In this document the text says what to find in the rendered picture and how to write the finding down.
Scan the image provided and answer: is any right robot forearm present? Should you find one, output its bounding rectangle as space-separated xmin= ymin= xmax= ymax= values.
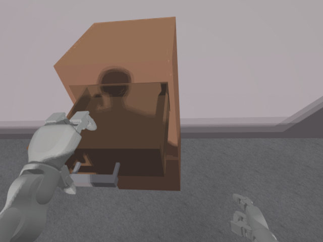
xmin=251 ymin=229 xmax=279 ymax=242

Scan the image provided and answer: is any left robot forearm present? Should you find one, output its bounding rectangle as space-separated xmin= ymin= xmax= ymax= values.
xmin=0 ymin=163 xmax=61 ymax=242

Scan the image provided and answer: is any robot left hand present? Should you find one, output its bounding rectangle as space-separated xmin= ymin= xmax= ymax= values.
xmin=28 ymin=111 xmax=97 ymax=194

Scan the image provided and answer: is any drawer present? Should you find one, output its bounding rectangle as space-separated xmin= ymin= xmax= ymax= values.
xmin=26 ymin=83 xmax=170 ymax=176

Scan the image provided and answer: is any cabinet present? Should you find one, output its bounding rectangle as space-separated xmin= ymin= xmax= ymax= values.
xmin=53 ymin=17 xmax=181 ymax=191

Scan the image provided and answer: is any handle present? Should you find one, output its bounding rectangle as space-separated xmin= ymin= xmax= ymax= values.
xmin=69 ymin=162 xmax=120 ymax=188

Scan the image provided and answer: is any robot right hand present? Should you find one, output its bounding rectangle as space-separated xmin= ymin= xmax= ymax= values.
xmin=231 ymin=194 xmax=269 ymax=240

